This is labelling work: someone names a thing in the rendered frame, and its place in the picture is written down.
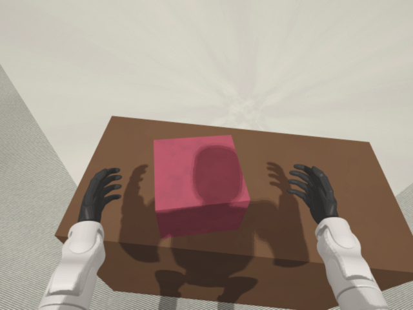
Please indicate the right robot hand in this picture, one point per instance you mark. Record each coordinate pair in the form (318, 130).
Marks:
(319, 196)

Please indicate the carton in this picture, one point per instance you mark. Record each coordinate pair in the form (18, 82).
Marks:
(199, 186)

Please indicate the left robot hand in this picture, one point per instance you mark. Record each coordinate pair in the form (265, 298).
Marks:
(94, 199)

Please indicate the left robot forearm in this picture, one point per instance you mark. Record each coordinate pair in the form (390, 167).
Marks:
(72, 284)

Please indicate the pedestal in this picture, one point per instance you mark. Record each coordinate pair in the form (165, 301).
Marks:
(272, 259)

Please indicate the right robot forearm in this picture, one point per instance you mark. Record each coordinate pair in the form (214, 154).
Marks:
(348, 273)

